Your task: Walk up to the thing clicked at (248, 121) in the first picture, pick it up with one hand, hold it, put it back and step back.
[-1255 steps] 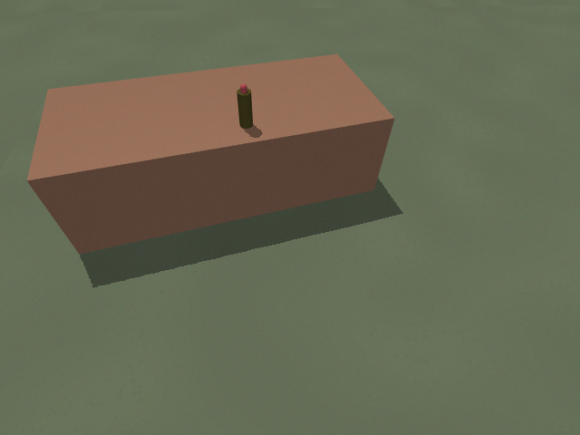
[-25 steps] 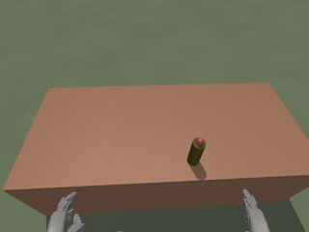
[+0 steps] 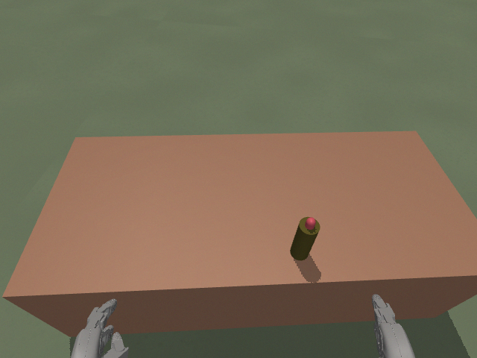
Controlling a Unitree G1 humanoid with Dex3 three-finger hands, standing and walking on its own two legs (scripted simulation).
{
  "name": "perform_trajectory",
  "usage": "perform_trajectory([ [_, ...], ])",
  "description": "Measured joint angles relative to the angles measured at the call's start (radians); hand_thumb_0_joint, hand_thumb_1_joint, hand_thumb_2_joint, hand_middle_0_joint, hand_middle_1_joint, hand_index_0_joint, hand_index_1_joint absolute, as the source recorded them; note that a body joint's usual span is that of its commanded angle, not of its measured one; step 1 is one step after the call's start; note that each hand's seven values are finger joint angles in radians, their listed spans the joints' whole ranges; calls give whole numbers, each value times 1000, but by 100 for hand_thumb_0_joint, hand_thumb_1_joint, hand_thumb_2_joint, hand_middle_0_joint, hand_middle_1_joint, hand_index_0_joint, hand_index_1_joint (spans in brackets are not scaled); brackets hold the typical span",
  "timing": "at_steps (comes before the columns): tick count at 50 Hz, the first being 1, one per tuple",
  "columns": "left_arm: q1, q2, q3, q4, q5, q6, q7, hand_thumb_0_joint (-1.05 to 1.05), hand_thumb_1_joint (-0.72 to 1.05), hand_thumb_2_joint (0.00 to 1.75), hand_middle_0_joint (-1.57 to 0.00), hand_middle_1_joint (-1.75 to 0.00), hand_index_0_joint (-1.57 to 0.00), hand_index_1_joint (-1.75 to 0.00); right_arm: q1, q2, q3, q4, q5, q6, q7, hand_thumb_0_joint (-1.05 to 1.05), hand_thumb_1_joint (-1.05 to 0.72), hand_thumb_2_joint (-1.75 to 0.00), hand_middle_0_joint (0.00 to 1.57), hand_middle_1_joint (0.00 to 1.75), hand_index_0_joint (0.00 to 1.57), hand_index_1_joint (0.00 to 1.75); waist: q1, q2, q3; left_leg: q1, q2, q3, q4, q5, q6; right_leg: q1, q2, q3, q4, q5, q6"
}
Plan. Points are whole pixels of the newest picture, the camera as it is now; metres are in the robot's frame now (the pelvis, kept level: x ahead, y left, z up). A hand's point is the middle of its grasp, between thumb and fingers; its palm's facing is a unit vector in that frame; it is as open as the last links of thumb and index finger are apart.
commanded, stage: home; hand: right
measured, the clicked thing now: (305, 237) +0.47 -0.18 -0.22
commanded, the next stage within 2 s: stand in 0.34 s
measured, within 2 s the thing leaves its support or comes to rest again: neither
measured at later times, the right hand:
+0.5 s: hand out of the picture +0.15 -0.18 -0.06, palm faces +0.08 +0.95 -0.30, open 17.4 cm
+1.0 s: hand out of the picture +0.06 -0.23 -0.11, palm faces +0.00 +0.94 -0.35, open 8.0 cm
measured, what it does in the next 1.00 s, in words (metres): stands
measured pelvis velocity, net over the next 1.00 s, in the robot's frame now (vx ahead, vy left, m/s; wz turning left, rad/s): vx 0.00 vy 0.01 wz -0.02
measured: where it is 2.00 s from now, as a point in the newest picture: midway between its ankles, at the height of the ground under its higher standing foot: outside the picture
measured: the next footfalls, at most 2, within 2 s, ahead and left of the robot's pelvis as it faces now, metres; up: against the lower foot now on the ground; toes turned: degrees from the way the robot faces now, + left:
none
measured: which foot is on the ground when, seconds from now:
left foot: down 0.00-1.00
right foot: down 0.00-1.00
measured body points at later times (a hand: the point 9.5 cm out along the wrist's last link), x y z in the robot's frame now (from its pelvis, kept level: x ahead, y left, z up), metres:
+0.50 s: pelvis -0.01 +0.00 +0.00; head +0.01 +0.00 +0.45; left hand +0.15 +0.25 -0.08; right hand +0.15 -0.23 -0.04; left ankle +0.04 +0.13 -0.69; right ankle -0.05 -0.12 -0.69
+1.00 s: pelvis +0.00 +0.01 +0.04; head +0.00 +0.02 +0.49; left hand +0.06 +0.30 -0.10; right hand +0.06 -0.28 -0.09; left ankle +0.04 +0.13 -0.69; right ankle -0.05 -0.12 -0.69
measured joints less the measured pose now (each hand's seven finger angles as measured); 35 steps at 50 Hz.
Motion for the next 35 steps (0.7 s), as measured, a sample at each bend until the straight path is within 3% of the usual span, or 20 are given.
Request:
perform_trajectory([
  [24,2,-1,-4,1,-1,-14,14,1,90,90,-20,-30,-21,-31,2,1,5,-1,-1,4,-14,-1,54,-5,6,5,5,5,-2,3,8,-8,0,1,1,19,2,-12,1,1,8,15,1],
  [26,-26,12,-6,59,59,-4,-18,1,90,90,-20,-30,-20,-31,-55,-19,9,119,-49,-79,21,-1,52,-7,8,7,7,7,-13,15,45,24,6,-7,-2,18,8,29,8,-7,-10,23,-3],
  [28,-57,39,-12,135,92,33,-65,1,90,90,-20,-30,-20,-31,-124,-44,5,281,-77,-146,61,-1,47,-12,11,11,10,11,-23,24,66,52,13,-13,-8,19,12,64,16,-12,-33,33,-6],
  [35,-67,104,25,262,69,98,-131,1,90,90,-21,-30,-21,-31,-179,-99,-34,607,-68,-236,118,-1,11,-47,18,23,17,23,-20,32,100,133,23,-19,-61,33,8,158,27,-18,-119,66,-5],
])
